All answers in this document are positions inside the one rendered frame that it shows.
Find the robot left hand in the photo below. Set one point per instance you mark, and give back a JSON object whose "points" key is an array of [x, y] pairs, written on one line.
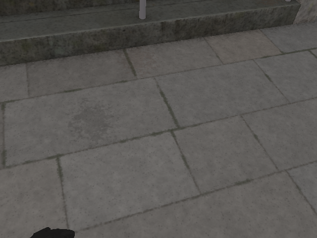
{"points": [[54, 233]]}

